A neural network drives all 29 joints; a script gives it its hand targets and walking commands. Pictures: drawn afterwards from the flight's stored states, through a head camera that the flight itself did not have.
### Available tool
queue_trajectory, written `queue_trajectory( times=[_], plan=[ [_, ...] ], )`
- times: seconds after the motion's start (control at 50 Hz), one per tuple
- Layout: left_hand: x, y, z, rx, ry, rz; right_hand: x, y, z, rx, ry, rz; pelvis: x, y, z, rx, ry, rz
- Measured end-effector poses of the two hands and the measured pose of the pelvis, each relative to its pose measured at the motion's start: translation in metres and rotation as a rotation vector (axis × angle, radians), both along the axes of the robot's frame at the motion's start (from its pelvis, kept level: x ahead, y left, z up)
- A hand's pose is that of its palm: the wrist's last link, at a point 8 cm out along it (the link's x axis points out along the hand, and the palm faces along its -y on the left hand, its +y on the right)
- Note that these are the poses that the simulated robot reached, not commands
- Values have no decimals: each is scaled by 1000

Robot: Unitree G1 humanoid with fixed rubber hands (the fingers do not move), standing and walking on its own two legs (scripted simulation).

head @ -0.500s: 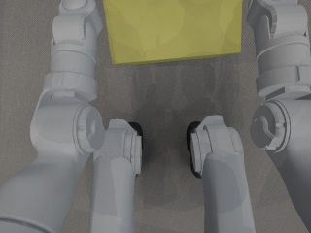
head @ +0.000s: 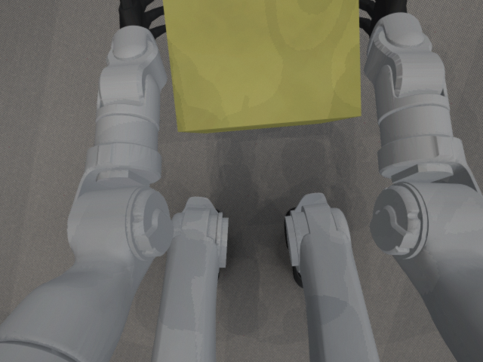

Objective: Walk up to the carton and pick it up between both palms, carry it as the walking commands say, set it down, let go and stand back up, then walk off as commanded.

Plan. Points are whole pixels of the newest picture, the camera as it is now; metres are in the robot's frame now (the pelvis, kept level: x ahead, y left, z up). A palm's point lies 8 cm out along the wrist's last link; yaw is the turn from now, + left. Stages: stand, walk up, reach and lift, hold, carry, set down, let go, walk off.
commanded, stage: reach and lift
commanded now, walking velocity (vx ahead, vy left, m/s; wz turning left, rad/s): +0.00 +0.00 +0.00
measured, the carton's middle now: (258, 44) +0.55 -0.02 -0.18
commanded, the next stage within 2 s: none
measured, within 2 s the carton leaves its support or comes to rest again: neither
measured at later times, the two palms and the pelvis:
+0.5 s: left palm (112, 26) +0.52 +0.14 -0.03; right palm (417, 10) +0.52 -0.17 -0.03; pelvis +0.00 +0.00 +0.05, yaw -1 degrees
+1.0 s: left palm (67, 13) +0.50 +0.14 +0.04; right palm out of the picture +0.50 -0.17 +0.05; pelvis +0.01 +0.00 +0.11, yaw -1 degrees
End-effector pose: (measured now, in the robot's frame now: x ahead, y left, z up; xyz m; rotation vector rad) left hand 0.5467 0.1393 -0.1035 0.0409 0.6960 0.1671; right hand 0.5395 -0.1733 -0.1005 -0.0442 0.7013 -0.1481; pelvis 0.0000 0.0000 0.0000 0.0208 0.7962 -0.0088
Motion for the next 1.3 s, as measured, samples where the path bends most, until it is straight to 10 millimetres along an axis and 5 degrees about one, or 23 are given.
queue_trajectory(
  times=[1.3],
  plan=[
    [-56,6,192,-11,-2,30,-56,7,192,22,1,-37,26,3,143,-15,-100,-1]
  ],
)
